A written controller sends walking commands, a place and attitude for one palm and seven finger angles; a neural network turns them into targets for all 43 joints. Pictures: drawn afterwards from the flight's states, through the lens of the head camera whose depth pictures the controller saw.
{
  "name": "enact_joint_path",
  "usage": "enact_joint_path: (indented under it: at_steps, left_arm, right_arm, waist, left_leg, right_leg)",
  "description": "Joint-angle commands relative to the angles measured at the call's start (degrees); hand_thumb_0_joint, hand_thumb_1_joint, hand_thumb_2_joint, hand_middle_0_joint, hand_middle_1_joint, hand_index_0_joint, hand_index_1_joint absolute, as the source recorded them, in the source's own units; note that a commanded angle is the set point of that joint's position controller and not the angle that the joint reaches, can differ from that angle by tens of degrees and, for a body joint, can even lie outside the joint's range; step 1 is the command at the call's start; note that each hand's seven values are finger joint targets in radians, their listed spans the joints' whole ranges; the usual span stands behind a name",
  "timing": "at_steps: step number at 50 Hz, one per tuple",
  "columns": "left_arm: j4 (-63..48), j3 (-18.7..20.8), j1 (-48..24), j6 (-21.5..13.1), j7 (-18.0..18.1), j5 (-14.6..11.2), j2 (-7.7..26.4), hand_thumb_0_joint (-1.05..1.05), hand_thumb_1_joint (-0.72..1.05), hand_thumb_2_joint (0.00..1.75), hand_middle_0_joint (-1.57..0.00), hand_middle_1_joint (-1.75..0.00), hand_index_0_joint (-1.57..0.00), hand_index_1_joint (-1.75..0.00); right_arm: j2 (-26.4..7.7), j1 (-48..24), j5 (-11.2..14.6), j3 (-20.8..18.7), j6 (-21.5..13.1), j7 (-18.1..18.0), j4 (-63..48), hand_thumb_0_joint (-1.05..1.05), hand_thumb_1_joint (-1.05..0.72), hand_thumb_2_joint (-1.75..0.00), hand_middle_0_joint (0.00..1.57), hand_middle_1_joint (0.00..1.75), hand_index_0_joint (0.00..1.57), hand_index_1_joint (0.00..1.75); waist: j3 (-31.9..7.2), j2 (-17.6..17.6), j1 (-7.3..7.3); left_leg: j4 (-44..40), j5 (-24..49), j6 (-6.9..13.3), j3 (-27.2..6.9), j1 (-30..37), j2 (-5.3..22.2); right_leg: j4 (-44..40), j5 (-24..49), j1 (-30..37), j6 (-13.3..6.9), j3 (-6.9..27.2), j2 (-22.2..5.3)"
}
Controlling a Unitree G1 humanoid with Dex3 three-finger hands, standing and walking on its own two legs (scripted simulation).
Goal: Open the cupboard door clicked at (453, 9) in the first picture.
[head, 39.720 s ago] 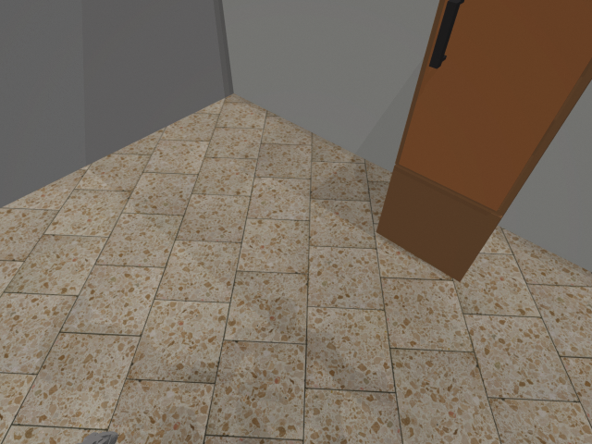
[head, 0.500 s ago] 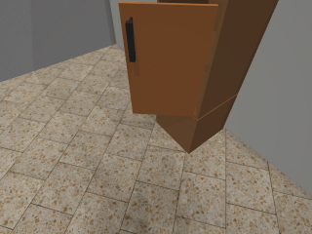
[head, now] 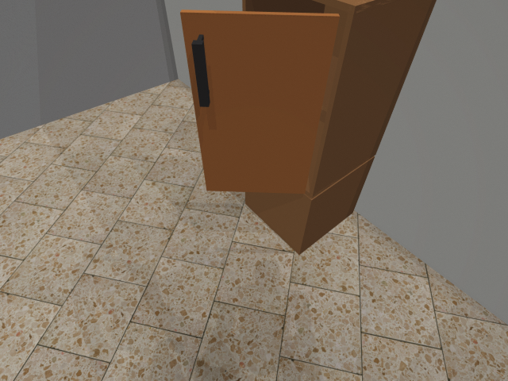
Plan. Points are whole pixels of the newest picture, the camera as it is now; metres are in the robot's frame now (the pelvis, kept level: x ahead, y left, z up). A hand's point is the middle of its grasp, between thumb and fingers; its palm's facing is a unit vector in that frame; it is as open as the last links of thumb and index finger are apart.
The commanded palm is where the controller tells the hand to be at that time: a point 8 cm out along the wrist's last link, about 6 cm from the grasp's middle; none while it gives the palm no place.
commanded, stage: shuffle to correct the standing spot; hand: left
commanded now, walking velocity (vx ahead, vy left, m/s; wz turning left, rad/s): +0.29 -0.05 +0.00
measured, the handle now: (202, 71) +0.77 +0.17 +0.12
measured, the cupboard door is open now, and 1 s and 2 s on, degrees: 49 49 49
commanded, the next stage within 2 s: come to a stop and stand still in 0.62 s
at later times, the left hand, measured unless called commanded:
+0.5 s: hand out of the picture +0.13 +0.19 -0.18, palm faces +0.03 -0.99 -0.12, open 7.4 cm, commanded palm none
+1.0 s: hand (191, 285) +0.36 +0.16 -0.19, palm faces +0.05 -0.98 -0.18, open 7.1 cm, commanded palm none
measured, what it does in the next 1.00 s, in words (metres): walks ahead: left foot, then right foot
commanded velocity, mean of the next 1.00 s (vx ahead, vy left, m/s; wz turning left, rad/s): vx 0.07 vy -0.02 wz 0.00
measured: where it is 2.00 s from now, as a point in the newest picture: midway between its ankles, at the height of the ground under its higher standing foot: outside the picture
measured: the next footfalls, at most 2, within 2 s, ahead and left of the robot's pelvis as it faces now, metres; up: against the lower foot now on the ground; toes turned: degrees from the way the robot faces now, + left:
left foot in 0.30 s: +0.13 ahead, +0.13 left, +0.00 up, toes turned +9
right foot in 0.72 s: +0.35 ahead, -0.13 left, +0.00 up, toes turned -8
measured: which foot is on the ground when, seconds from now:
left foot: down 0.00-0.12, up 0.14-0.28, down 0.30-0.72, up 0.74-0.98, down 1.00-1.00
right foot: down 0.00-0.30, up 0.32-0.70, down 0.72-1.00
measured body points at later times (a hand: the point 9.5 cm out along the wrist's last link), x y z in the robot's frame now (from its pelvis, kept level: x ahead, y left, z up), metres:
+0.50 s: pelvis +0.13 +0.03 +0.00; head +0.17 +0.05 +0.45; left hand +0.13 +0.25 -0.17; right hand +0.14 -0.20 -0.14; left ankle +0.09 +0.12 -0.74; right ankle +0.12 -0.11 -0.66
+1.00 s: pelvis +0.28 -0.01 -0.01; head +0.32 +0.00 +0.43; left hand +0.36 +0.21 -0.17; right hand +0.31 -0.25 -0.17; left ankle +0.31 +0.09 -0.74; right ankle +0.31 -0.13 -0.74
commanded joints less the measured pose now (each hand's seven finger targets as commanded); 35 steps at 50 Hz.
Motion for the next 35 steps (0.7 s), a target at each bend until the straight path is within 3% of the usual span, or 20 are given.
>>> enact_joint_path:
  at_steps: [1,3,5,6,7,10,11,13,14,15,16,17,19,22,25,27,31,32,34,35]
  left_arm:
    - [-2.09,1.96,6.24,-0.94,-0.28,0.02,3.29,0.0,0.9,0.9,-0.2,-0.3,-0.2,-0.3]
    - [-1.86,2.32,8.03,-1.47,-0.32,-0.01,3.55,0.0,0.9,0.9,-0.2,-0.3,-0.2,-0.3]
    - [-0.9,3.01,10.91,-1.92,0.09,-0.25,6.3,0.0,0.9,0.9,-0.2,-0.3,-0.2,-0.3]
    - [-0.44,3.39,13.07,-2.24,0.37,-0.53,7.63,0.0,0.9,0.9,-0.2,-0.3,-0.2,-0.3]
    - [-0.17,3.49,13.55,-2.66,0.54,-0.4,7.27,0.0,0.9,0.9,-0.2,-0.3,-0.2,-0.3]
    - [-0.06,3.29,10.75,-3.38,0.89,0.64,6.5,0.0,0.9,0.9,-0.2,-0.3,-0.2,-0.3]
    - [-0.07,3.2,9.24,-3.37,0.73,0.71,6.8,0.0,0.9,0.9,-0.2,-0.3,-0.2,-0.3]
    - [-0.62,3.02,5.52,-3.06,0.25,-0.23,6.75,0.0,0.9,0.9,-0.2,-0.3,-0.2,-0.3]
    - [-1.06,2.7,5.31,-3.0,-0.22,-0.59,5.03,0.0,0.9,0.9,-0.2,-0.3,-0.2,-0.3]
    - [-2.86,1.99,4.78,-2.94,-0.56,-0.89,2.13,0.0,0.9,0.9,-0.2,-0.3,-0.2,-0.3]
    - [-4.72,2.18,0.82,-3.07,-0.39,-0.08,4.07,0.0,0.9,0.9,-0.2,-0.3,-0.2,-0.3]
    - [-5.11,2.19,-2.6,-2.71,-0.41,0.14,3.5,0.0,0.9,0.9,-0.2,-0.3,-0.2,-0.3]
    - [-4.87,2.3,-3.3,-2.46,-1.07,0.2,2.92,0.0,0.9,0.9,-0.2,-0.3,-0.2,-0.3]
    - [-4.29,2.3,-0.67,-1.2,-1.54,-0.01,0.97,0.0,0.9,0.9,-0.2,-0.3,-0.2,-0.3]
    - [-5.96,2.24,-4.51,-0.8,-1.86,-0.03,1.34,0.0,0.9,0.9,-0.2,-0.3,-0.2,-0.3]
    - [-7.07,2.22,-8.12,-0.77,-1.93,-0.15,2.13,0.0,0.9,0.9,-0.2,-0.3,-0.2,-0.3]
    - [-8.4,2.32,-12.35,-1.08,-2.05,-0.23,3.91,0.0,0.9,0.9,-0.2,-0.3,-0.2,-0.3]
    - [-8.27,2.53,-10.96,-1.2,-2.03,-0.24,4.69,0.0,0.9,0.9,-0.2,-0.3,-0.2,-0.3]
    - [-5.23,3.33,-1.37,-1.94,-1.76,-0.07,7.93,0.0,0.9,0.9,-0.2,-0.3,-0.2,-0.3]
    - [-3.38,4.44,5.0,-2.55,-1.15,0.19,12.21,0.0,0.9,0.9,-0.2,-0.3,-0.2,-0.3]
  right_arm:
    - [-6.86,2.38,-0.25,-1.91,-1.07,-0.67,-3.34,0.0,-0.9,-0.9,0.2,0.3,0.2,0.3]
    - [-5.82,1.4,-0.12,-1.86,-1.53,-0.58,-4.39,0.0,-0.9,-0.9,0.2,0.3,0.2,0.3]
    - [-3.33,-1.12,-0.02,-1.15,-2.08,-0.18,-6.02,0.0,-0.9,-0.9,0.2,0.3,0.2,0.3]
    - [-3.35,-3.8,-0.09,-1.16,-2.31,0.04,-7.19,0.0,-0.9,-0.9,0.2,0.3,0.2,0.3]
    - [-4.0,-7.13,-0.16,-1.36,-2.44,0.19,-8.59,0.0,-0.9,-0.9,0.2,0.3,0.2,0.3]
    - [-3.47,-10.06,0.27,-1.61,-3.21,0.6,-10.16,0.0,-0.9,-0.9,0.2,0.3,0.2,0.3]
    - [-2.73,-8.46,0.43,-1.52,-3.34,0.66,-9.52,0.0,-0.9,-0.9,0.2,0.3,0.2,0.3]
    - [-2.64,0.89,0.32,-1.37,-3.85,0.3,-6.29,0.0,-0.9,-0.9,0.2,0.3,0.2,0.3]
    - [-6.72,7.81,-0.04,-2.36,-4.25,-0.31,-3.74,0.0,-0.9,-0.9,0.2,0.3,0.2,0.3]
    - [-13.3,14.61,-0.83,-3.81,-4.43,-0.99,-2.08,0.0,-0.9,-0.9,0.2,0.3,0.2,0.3]
    - [-14.33,14.86,-0.75,-3.69,-3.83,-1.05,-2.06,0.0,-0.9,-0.9,0.2,0.3,0.2,0.3]
    - [-12.93,12.25,-0.72,-3.21,-3.89,-1.41,-2.36,0.0,-0.9,-0.9,0.2,0.3,0.2,0.3]
    - [-8.99,6.19,-0.43,-1.92,-4.63,-1.64,-3.74,0.0,-0.9,-0.9,0.2,0.3,0.2,0.3]
    - [-8.47,2.57,-0.28,-1.59,-5.11,-1.8,-4.19,0.0,-0.9,-0.9,0.2,0.3,0.2,0.3]
    - [-8.78,2.85,-0.35,-1.74,-4.91,-1.66,-4.17,0.0,-0.9,-0.9,0.2,0.3,0.2,0.3]
    - [-8.89,3.32,-0.6,-1.97,-4.4,-1.54,-3.8,0.0,-0.9,-0.9,0.2,0.3,0.2,0.3]
    - [-10.0,4.03,-0.85,-2.64,-3.49,-1.32,-3.18,0.0,-0.9,-0.9,0.2,0.3,0.2,0.3]
    - [-10.65,3.55,-0.79,-2.78,-3.25,-1.3,-3.23,0.0,-0.9,-0.9,0.2,0.3,0.2,0.3]
    - [-10.57,2.85,-0.27,-2.81,-2.98,-0.95,-3.12,0.0,-0.9,-0.9,0.2,0.3,0.2,0.3]
    - [-8.47,3.61,0.31,-2.42,-3.06,-0.54,-3.38,0.0,-0.9,-0.9,0.2,0.3,0.2,0.3]
  waist:
    - [10.17,0.89,1.31]
    - [10.22,-1.92,2.05]
    - [9.98,-11.46,3.5]
    - [9.84,-13.18,4.21]
    - [11.79,-12.13,4.52]
    - [11.48,-5.84,2.54]
    - [9.76,-6.01,1.43]
    - [4.76,-3.34,-2.96]
    - [0.7,5.64,-5.3]
    - [-1.83,19.57,-6.82]
    - [0.54,13.27,-7.2]
    - [5.33,7.84,-6.4]
    - [8.71,2.64,-3.09]
    - [5.26,6.66,-0.24]
    - [5.41,5.77,-0.28]
    - [5.87,8.17,-0.97]
    - [5.79,7.77,-1.73]
    - [5.03,7.54,-0.69]
    - [0.03,2.77,4.05]
    - [-4.88,-5.86,6.75]
  left_leg:
    - [-7.82,-23.01,3.06,-11.33,-8.74,8.28]
    - [-2.34,-19.89,2.58,-8.97,-11.45,6.52]
    - [10.79,-11.91,0.24,-1.21,-19.84,1.67]
    - [18.21,-10.97,-0.32,0.05,-22.65,1.98]
    - [23.89,-12.4,-0.48,-1.53,-25.67,3.45]
    - [22.27,-14.67,-0.81,-3.52,-24.69,6.09]
    - [16.92,-12.55,-0.95,-1.76,-19.52,5.14]
    - [2.5,-0.31,-0.98,2.96,1.14,1.36]
    - [-1.72,0.82,1.32,-5.29,14.54,6.33]
    - [-8.93,4.45,7.63,-25.75,20.63,22.34]
    - [-12.0,4.45,11.34,-29.6,17.11,27.22]
    - [-12.04,7.77,11.81,-28.89,12.51,27.05]
    - [-12.51,16.31,9.94,-21.39,6.16,24.29]
    - [-11.91,23.56,7.25,-8.67,5.7,18.41]
    - [-12.52,26.41,6.13,-5.19,6.7,16.06]
    - [-11.5,28.73,5.46,-3.27,8.18,15.31]
    - [-8.15,30.68,4.6,-2.87,8.31,15.71]
    - [-5.78,31.29,4.31,-2.91,7.15,16.02]
    - [6.76,30.75,1.87,-0.67,2.39,12.61]
    - [20.07,17.84,-0.45,3.04,-7.97,8.95]
  right_leg:
    - [-2.88,-12.45,-6.98,-2.87,3.59,-2.4]
    - [-5.68,-13.35,-4.72,-4.3,7.61,-4.55]
    - [-13.75,-17.16,3.43,-7.86,18.19,-11.46]
    - [-18.41,-18.41,4.74,-10.32,24.25,-16.36]
    - [-19.9,-14.29,4.69,-12.16,26.16,-18.25]
    - [-14.41,7.59,5.62,-12.36,18.76,-18.73]
    - [-12.08,12.43,4.37,-10.75,14.4,-16.46]
    - [-3.42,14.26,-3.91,-6.07,5.29,-9.65]
    - [9.71,14.3,-11.99,-3.05,0.82,-4.92]
    - [26.53,-3.47,-23.36,0.53,-5.71,0.98]
    - [36.12,-11.92,-26.38,-0.8,-1.74,0.16]
    - [41.1,-8.63,-30.25,-0.84,0.19,-2.44]
    - [40.31,-2.35,-29.42,0.33,1.67,-5.95]
    - [33.89,3.56,-24.72,1.61,-0.18,-5.96]
    - [25.3,8.11,-23.89,1.87,-2.47,-5.2]
    - [18.1,9.35,-22.62,1.52,-4.02,-4.57]
    - [8.36,10.07,-15.56,0.11,-6.27,-2.3]
    - [6.05,10.03,-11.13,-0.41,-6.7,-1.58]
    - [-0.62,15.13,5.26,-1.4,-7.36,0.12]
    - [-1.38,20.28,18.12,-4.67,1.87,-8.86]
